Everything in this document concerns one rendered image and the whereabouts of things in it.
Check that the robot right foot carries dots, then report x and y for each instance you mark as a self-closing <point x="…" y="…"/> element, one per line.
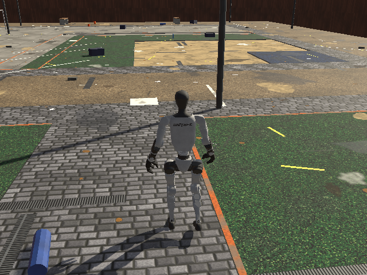
<point x="198" y="226"/>

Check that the right robot upper arm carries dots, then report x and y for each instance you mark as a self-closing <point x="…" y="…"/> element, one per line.
<point x="203" y="129"/>

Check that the robot left forearm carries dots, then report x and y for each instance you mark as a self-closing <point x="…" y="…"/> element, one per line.
<point x="153" y="152"/>

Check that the robot left hand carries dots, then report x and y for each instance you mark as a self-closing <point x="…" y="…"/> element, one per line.
<point x="149" y="164"/>

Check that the robot right forearm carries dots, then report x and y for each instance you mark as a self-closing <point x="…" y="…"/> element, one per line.
<point x="209" y="148"/>

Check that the left robot upper arm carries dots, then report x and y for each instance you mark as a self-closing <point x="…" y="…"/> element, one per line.
<point x="161" y="130"/>

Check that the humanoid robot torso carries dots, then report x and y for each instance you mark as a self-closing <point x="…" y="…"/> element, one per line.
<point x="183" y="137"/>

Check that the robot right hand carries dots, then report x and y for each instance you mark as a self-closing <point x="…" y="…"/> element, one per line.
<point x="207" y="156"/>

